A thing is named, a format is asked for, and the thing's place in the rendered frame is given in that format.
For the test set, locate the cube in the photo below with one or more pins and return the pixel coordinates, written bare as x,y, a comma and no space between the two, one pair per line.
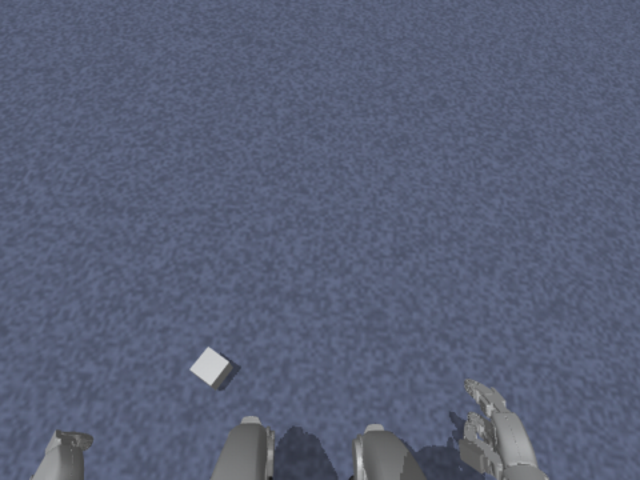
211,368

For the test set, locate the left robot hand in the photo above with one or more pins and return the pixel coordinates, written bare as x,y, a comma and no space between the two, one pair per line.
64,457

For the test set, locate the right robot hand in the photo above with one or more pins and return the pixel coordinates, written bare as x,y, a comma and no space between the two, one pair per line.
505,440

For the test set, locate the right robot arm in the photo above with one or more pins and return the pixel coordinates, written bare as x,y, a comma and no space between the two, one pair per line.
523,472

